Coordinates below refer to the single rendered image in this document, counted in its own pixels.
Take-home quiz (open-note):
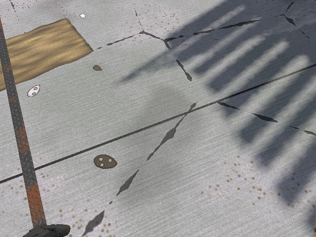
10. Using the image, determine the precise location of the left robot hand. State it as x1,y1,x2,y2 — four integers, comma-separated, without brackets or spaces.
23,223,71,237

